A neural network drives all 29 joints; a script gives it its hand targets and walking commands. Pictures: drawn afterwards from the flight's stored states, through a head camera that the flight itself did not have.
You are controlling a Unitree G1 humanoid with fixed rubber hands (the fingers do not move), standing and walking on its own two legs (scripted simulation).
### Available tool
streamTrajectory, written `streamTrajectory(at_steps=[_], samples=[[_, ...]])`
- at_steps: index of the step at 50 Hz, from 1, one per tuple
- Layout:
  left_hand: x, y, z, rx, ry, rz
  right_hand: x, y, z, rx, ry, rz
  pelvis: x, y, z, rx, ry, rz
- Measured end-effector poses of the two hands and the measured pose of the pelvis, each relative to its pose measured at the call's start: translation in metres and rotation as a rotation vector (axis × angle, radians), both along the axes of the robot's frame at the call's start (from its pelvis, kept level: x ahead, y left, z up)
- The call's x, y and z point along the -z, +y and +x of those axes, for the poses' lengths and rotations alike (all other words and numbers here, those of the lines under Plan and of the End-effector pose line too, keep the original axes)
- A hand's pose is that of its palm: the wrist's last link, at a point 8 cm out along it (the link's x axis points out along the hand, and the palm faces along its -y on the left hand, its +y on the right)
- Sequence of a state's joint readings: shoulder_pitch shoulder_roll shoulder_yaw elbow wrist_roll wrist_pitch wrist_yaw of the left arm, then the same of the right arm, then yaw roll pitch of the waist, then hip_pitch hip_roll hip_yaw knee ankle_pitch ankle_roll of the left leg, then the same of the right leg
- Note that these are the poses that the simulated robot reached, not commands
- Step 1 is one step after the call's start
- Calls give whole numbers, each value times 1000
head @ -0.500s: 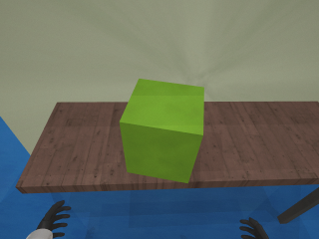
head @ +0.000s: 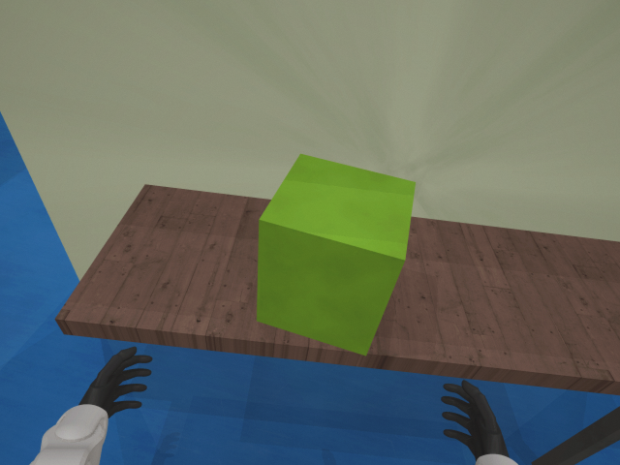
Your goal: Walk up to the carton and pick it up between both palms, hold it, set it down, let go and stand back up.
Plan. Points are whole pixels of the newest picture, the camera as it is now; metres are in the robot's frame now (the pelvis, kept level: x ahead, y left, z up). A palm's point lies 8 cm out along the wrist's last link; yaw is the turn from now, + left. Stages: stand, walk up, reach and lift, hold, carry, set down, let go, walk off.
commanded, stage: reach and lift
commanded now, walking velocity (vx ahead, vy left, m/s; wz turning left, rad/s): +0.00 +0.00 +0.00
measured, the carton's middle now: (333, 254) +0.48 -0.02 +0.00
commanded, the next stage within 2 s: none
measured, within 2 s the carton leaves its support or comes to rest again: neither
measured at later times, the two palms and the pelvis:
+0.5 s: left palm (56, 401) +0.18 +0.31 +0.01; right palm (432, 392) +0.23 -0.15 +0.01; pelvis +0.04 +0.04 +0.01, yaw +7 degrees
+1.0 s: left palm (106, 342) +0.24 +0.27 +0.04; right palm (441, 351) +0.27 -0.16 +0.04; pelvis +0.07 +0.05 +0.01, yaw +6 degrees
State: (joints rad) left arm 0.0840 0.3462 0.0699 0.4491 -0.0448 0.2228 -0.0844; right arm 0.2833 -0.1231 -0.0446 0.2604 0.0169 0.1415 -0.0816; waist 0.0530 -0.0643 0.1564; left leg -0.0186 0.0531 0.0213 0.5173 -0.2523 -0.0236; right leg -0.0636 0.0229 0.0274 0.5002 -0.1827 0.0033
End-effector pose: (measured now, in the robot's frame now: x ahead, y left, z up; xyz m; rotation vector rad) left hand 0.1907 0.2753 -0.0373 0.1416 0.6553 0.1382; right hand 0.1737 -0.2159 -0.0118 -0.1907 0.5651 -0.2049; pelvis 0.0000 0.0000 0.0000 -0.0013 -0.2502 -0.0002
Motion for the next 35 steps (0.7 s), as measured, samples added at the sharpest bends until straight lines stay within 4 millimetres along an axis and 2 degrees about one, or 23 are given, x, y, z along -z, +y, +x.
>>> streamTrajectory(at_steps=[7,13,17,20,24,29,35], samples=[[-16,-3,-5,-6,-143,0,16,11,14,-61,-30,24,4,6,6,-118,45,-24],[-29,17,-18,-104,-177,-59,-3,43,38,-50,-171,98,-1,18,19,-143,55,4],[-32,30,-26,-96,-164,-55,-12,64,51,-42,-188,141,-5,27,26,-129,46,1],[-35,34,-26,-73,-178,-63,-16,70,56,-23,-174,136,-7,34,30,-127,52,-5],[-41,33,-17,-26,-226,-80,-22,67,57,25,-163,112,-9,43,35,-124,79,-13],[-48,21,3,40,-287,-104,-26,61,53,86,-183,115,-11,53,43,-114,124,-26],[-55,6,23,105,-335,-120,-30,68,50,105,-248,160,-10,62,55,-98,157,-35]])
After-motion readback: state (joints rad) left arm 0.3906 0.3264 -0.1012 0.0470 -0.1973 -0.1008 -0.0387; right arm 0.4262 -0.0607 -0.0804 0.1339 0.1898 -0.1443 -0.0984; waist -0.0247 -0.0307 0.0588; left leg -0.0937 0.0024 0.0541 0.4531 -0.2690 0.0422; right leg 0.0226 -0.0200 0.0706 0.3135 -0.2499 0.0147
